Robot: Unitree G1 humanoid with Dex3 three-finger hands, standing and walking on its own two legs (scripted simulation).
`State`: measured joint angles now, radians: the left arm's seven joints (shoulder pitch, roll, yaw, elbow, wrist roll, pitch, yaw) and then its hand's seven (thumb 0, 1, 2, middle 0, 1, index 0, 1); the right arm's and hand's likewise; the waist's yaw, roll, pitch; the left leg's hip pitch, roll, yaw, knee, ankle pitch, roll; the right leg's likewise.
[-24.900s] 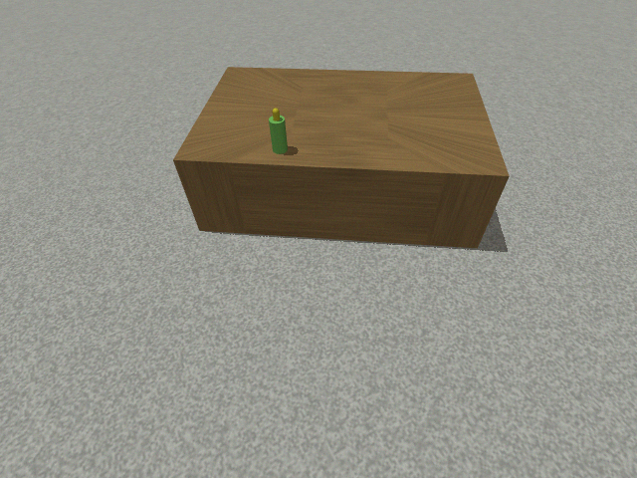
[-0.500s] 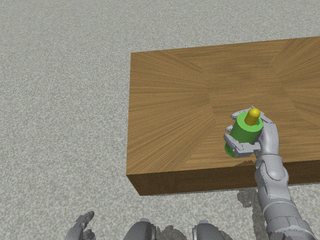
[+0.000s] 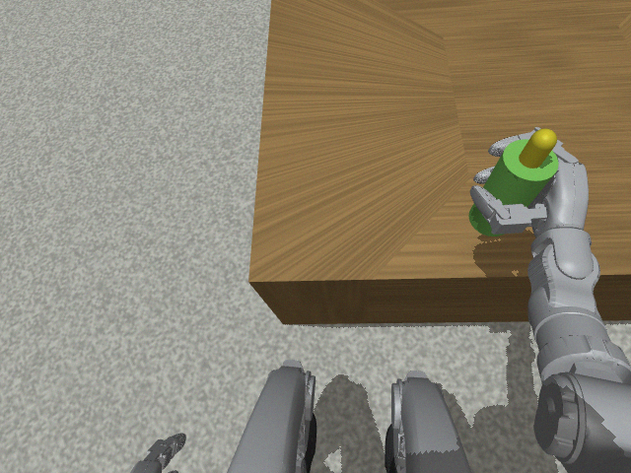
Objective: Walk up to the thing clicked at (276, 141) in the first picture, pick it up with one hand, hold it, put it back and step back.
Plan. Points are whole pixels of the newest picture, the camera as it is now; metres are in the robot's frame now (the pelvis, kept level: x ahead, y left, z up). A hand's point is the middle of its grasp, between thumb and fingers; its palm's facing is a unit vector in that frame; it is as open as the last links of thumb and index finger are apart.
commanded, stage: crouch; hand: right
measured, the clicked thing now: (514, 182) +0.47 -0.18 +0.02
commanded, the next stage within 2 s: lower in 0.38 s
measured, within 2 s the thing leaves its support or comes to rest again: neither
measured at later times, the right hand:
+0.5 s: hand (493, 186) +0.49 -0.18 -0.03, palm faces +0.08 +1.00 +0.01, open 8.1 cm
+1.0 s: hand (476, 206) +0.50 -0.18 -0.11, palm faces +0.08 +1.00 -0.01, open 8.1 cm
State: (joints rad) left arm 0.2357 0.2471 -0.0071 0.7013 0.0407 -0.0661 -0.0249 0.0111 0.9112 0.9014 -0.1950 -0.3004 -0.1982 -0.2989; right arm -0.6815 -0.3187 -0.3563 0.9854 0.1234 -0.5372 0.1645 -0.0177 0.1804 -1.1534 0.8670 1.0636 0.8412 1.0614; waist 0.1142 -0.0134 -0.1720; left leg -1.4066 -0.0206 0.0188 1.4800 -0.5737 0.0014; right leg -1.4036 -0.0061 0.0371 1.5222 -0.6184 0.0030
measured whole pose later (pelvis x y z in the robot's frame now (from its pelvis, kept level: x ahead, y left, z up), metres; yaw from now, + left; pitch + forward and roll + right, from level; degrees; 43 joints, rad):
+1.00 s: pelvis -0.03 +0.00 -0.11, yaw +1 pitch +36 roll +4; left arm 0.22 0.27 -0.03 0.67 0.07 -0.02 -0.03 0.01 0.91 0.89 -0.20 -0.29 -0.20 -0.30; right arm -0.92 -0.45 -0.41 1.10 0.04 -0.50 0.12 -0.02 0.18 -1.15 0.86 1.07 0.84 1.07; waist 0.18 -0.02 -0.17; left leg -1.85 -0.01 0.04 1.85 -0.62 -0.01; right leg -1.86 0.01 0.06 1.91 -0.67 0.00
